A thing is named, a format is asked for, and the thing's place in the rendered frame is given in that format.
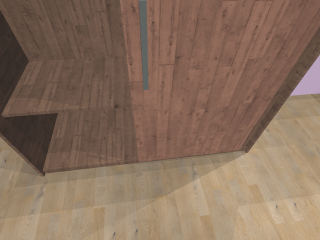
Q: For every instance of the handle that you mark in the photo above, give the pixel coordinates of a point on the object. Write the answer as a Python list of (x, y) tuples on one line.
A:
[(144, 42)]

